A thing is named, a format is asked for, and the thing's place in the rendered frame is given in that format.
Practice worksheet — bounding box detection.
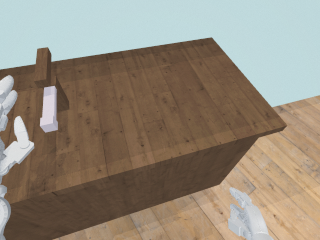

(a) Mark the tap lever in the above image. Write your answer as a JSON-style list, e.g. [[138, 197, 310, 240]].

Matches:
[[40, 86, 58, 133]]

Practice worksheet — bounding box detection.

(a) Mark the right robot hand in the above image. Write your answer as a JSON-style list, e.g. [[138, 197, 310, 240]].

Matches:
[[228, 187, 269, 240]]

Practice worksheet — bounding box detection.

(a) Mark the counter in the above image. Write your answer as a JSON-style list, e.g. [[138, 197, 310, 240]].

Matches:
[[0, 37, 288, 240]]

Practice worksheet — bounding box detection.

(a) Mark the left robot hand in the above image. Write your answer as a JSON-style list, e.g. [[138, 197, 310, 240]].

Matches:
[[0, 75, 35, 184]]

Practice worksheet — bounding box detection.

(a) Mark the robot left forearm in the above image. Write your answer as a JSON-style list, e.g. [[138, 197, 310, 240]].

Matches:
[[0, 185, 11, 240]]

